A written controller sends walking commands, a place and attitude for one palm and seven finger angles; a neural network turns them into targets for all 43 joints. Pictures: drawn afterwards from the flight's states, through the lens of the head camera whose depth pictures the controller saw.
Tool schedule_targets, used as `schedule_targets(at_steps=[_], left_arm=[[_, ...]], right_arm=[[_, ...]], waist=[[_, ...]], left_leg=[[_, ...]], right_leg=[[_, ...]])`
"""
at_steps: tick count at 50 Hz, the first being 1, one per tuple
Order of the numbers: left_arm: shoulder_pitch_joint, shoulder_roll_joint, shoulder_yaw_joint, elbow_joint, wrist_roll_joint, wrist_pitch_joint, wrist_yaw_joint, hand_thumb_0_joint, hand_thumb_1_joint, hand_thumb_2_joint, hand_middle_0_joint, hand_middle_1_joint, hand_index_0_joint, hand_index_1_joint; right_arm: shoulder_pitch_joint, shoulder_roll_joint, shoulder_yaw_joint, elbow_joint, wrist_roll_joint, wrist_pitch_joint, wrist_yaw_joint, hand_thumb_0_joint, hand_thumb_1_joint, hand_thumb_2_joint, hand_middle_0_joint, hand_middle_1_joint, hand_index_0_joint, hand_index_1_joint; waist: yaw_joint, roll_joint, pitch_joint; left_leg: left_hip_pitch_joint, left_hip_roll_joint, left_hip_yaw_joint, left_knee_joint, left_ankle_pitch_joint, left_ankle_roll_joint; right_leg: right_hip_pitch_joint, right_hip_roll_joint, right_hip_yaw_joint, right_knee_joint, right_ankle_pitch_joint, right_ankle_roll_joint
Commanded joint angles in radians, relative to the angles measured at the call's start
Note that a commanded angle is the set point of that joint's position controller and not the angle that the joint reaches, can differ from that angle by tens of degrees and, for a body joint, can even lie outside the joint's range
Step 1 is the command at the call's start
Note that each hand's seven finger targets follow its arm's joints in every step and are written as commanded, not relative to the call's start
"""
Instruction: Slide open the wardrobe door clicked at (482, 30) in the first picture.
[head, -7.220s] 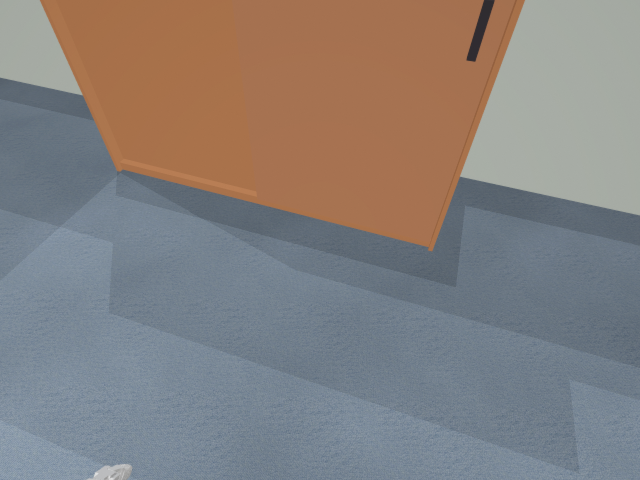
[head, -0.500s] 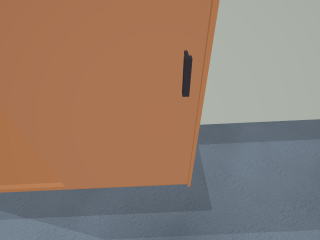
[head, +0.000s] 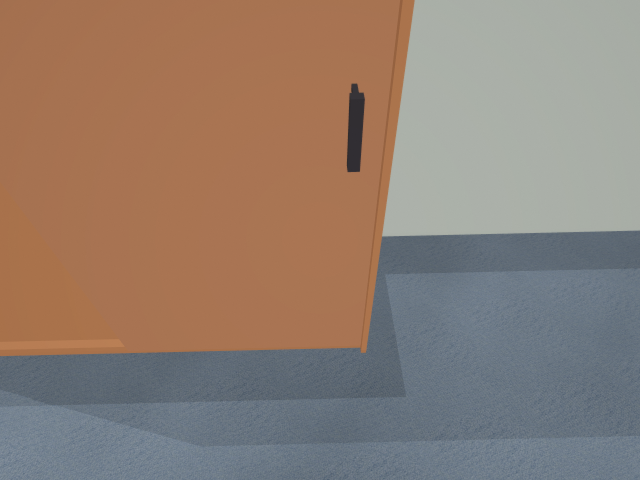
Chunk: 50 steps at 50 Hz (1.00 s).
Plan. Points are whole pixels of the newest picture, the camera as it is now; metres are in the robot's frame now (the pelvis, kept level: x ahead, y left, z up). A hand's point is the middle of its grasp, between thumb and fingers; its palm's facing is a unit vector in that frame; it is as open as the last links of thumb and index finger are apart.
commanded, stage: look again from close up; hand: right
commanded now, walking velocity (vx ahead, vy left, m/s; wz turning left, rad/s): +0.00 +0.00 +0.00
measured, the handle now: (354, 128) +0.66 -0.03 +0.12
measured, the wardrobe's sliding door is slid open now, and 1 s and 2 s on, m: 0.00 0.00 0.00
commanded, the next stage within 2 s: shuffle to correct the standing spot in 1.66 s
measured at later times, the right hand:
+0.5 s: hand out of the picture -0.05 -0.16 -0.17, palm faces +0.03 +0.99 -0.13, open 7.4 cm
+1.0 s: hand out of the picture +0.01 -0.16 -0.17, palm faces -0.01 +0.99 -0.15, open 7.3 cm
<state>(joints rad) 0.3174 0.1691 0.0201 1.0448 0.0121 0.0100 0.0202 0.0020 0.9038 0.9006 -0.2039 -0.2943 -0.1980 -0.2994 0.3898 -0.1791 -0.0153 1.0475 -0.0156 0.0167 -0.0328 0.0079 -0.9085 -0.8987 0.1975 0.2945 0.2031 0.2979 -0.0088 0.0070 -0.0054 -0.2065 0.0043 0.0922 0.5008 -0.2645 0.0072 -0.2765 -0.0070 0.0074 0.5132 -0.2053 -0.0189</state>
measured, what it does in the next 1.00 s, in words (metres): stands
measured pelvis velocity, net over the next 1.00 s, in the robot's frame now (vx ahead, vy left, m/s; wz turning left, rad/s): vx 0.02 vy -0.01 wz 0.05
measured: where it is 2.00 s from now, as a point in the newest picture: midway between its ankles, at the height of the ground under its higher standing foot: outside the picture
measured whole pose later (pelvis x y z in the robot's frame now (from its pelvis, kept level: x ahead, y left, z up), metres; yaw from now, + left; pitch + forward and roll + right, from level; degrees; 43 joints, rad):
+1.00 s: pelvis +0.02 -0.01 +0.01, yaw +3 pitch +0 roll +0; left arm 0.31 0.12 -0.01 1.12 0.01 -0.01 0.03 0.01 0.92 0.90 -0.20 -0.29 -0.20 -0.30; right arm 0.34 -0.12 0.00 1.08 -0.01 -0.02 -0.04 0.01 -0.91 -0.90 0.20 0.29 0.20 0.30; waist 0.00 0.01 0.01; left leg -0.18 0.02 0.04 0.43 -0.24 -0.01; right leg -0.23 0.01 -0.05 0.43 -0.20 -0.03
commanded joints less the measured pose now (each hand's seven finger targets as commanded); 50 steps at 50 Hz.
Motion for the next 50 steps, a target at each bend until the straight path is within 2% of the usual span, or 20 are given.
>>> schedule_targets(at_steps=[1, 3, 7, 11, 13, 17, 20, 24, 32, 38, 45, 50], left_arm=[[-0.01, 0.106, 0.005, -0.029, 0.003, -0.024, 0.006, 0.0, 0.9, 0.9, -0.2, -0.3, -0.2, -0.3], [-0.005, 0.105, 0.006, -0.016, 0.002, -0.023, 0.007, 0.0, 0.9, 0.9, -0.2, -0.3, -0.2, -0.3], [0.015, 0.086, 0.007, 0.001, 0.001, -0.023, 0.008, 0.0, 0.9, 0.9, -0.2, -0.3, -0.2, -0.3], [0.037, 0.057, 0.006, 0.015, 0.001, -0.018, 0.007, 0.0, 0.9, 0.9, -0.2, -0.3, -0.2, -0.3], [0.057, 0.044, 0.004, 0.022, 0.002, -0.019, 0.007, 0.0, 0.9, 0.9, -0.2, -0.3, -0.2, -0.3], [0.067, 0.032, 0.0, 0.029, 0.001, -0.019, 0.006, 0.0, 0.9, 0.9, -0.2, -0.3, -0.2, -0.3], [0.075, 0.027, -0.002, 0.029, 0.0, -0.019, 0.006, 0.0, 0.9, 0.9, -0.2, -0.3, -0.2, -0.3], [0.076, 0.028, -0.004, 0.029, -0.001, -0.025, 0.007, 0.0, 0.9, 0.9, -0.2, -0.3, -0.2, -0.3], [0.067, 0.03, -0.007, 0.033, -0.002, -0.029, 0.007, 0.0, 0.9, 0.9, -0.2, -0.3, -0.2, -0.3], [0.067, 0.031, -0.012, 0.038, -0.002, -0.032, 0.007, 0.0, 0.9, 0.9, -0.2, -0.3, -0.2, -0.3], [0.062, 0.032, -0.015, 0.046, -0.004, -0.039, 0.008, 0.0, 0.9, 0.9, -0.2, -0.3, -0.2, -0.3], [0.06, 0.033, -0.017, 0.051, -0.004, -0.036, 0.009, 0.0, 0.9, 0.9, -0.2, -0.3, -0.2, -0.3]], right_arm=[[0.071, -0.045, -0.001, -0.012, -0.001, -0.014, 0.004, 0.0, -0.9, -0.9, 0.2, 0.3, 0.2, 0.3], [0.083, -0.037, -0.001, 0.0, -0.006, -0.012, 0.005, 0.0, -0.9, -0.9, 0.2, 0.3, 0.2, 0.3], [0.098, -0.024, -0.003, 0.011, -0.007, -0.021, 0.005, 0.0, -0.9, -0.9, 0.2, 0.3, 0.2, 0.3], [0.094, -0.014, -0.004, 0.014, -0.008, -0.026, 0.001, 0.0, -0.9, -0.9, 0.2, 0.3, 0.2, 0.3], [0.09, -0.01, -0.005, 0.014, -0.006, -0.03, -0.001, 0.0, -0.9, -0.9, 0.2, 0.3, 0.2, 0.3], [0.093, -0.004, -0.002, 0.018, -0.006, -0.033, -0.002, 0.0, -0.9, -0.9, 0.2, 0.3, 0.2, 0.3], [0.095, -0.004, 0.0, 0.021, -0.004, -0.036, -0.003, 0.0, -0.9, -0.9, 0.2, 0.3, 0.2, 0.3], [0.096, 0.001, 0.005, 0.024, -0.003, -0.04, -0.004, 0.0, -0.9, -0.9, 0.2, 0.3, 0.2, 0.3], [0.087, -0.001, 0.007, 0.027, -0.003, -0.042, -0.005, 0.0, -0.9, -0.9, 0.2, 0.3, 0.2, 0.3], [0.067, -0.009, 0.008, 0.023, 0.0, -0.044, -0.005, 0.0, -0.9, -0.9, 0.2, 0.3, 0.2, 0.3], [0.053, -0.016, 0.009, 0.02, 0.001, -0.047, -0.007, 0.0, -0.9, -0.9, 0.2, 0.3, 0.2, 0.3], [0.04, -0.02, 0.009, 0.021, 0.002, -0.044, -0.007, 0.0, -0.9, -0.9, 0.2, 0.3, 0.2, 0.3]], waist=[[-0.032, -0.1, 0.109], [-0.034, -0.082, 0.124], [-0.026, -0.051, 0.08], [-0.011, -0.005, 0.104], [-0.001, -0.002, 0.101], [0.004, -0.008, 0.119], [0.008, 0.013, 0.112], [0.009, -0.032, 0.094], [0.003, -0.012, 0.102], [0.006, -0.001, 0.091], [0.004, 0.0, 0.065], [0.006, -0.009, 0.092]], left_leg=[[0.054, 0.062, -0.084, -0.086, -0.036, 0.006], [0.066, 0.056, -0.08, -0.079, -0.03, 0.005], [0.059, 0.065, -0.088, -0.11, -0.027, 0.008], [-0.001, 0.08, -0.113, -0.153, -0.087, 0.013], [-0.035, 0.087, -0.127, -0.165, -0.105, 0.018], [-0.073, 0.089, -0.135, -0.172, -0.125, 0.02], [-0.086, 0.092, -0.146, -0.178, -0.13, 0.023], [-0.075, 0.09, -0.138, -0.161, -0.06, 0.024], [-0.048, 0.091, -0.132, -0.154, -0.017, 0.021], [-0.041, 0.096, -0.134, -0.156, 0.005, 0.023], [-0.008, 0.101, -0.13, -0.147, 0.097, 0.021], [-0.015, 0.098, -0.132, -0.155, 0.073, 0.021]], right_leg=[[-0.172, -0.145, 0.208, -0.33, -0.346, -0.04], [-0.194, -0.135, 0.197, -0.357, -0.389, -0.034], [-0.138, -0.115, 0.161, -0.326, -0.335, -0.03], [-0.118, -0.092, 0.121, -0.274, -0.287, -0.023], [-0.091, -0.083, 0.105, -0.249, -0.247, -0.02], [-0.08, -0.082, 0.096, -0.234, -0.235, -0.02], [-0.066, -0.076, 0.084, -0.209, -0.199, -0.018], [-0.042, -0.087, 0.085, -0.21, -0.165, -0.017], [-0.043, -0.089, 0.079, -0.22, -0.146, -0.016], [-0.016, -0.085, 0.062, -0.204, -0.083, -0.013], [0.028, -0.088, 0.046, -0.18, 0.046, -0.014], [0.023, -0.088, 0.047, -0.191, 0.022, -0.012]])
